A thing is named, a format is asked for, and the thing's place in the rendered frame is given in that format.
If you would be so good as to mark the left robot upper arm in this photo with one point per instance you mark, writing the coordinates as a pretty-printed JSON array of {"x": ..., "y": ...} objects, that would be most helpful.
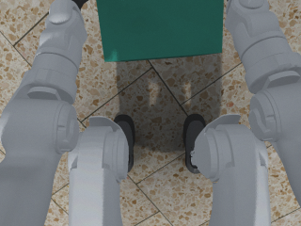
[{"x": 34, "y": 133}]

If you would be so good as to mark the robot left forearm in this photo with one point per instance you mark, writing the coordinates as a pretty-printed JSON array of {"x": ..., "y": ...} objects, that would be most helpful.
[{"x": 57, "y": 60}]

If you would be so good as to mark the carton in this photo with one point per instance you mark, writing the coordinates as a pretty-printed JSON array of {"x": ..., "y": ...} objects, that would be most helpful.
[{"x": 134, "y": 30}]

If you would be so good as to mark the robot right thigh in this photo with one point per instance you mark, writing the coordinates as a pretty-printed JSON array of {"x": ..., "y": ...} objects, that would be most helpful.
[{"x": 229, "y": 156}]

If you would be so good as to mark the robot right forearm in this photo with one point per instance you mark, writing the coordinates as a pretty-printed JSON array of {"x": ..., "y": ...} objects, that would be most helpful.
[{"x": 262, "y": 47}]

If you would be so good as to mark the left robot shin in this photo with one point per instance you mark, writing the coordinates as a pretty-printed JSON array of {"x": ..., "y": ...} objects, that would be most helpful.
[{"x": 93, "y": 121}]

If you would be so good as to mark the left robot hand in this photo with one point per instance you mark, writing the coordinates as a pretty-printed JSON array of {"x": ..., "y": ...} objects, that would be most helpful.
[{"x": 80, "y": 3}]

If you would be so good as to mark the right robot upper arm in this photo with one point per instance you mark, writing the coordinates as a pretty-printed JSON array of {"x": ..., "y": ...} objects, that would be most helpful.
[{"x": 275, "y": 116}]

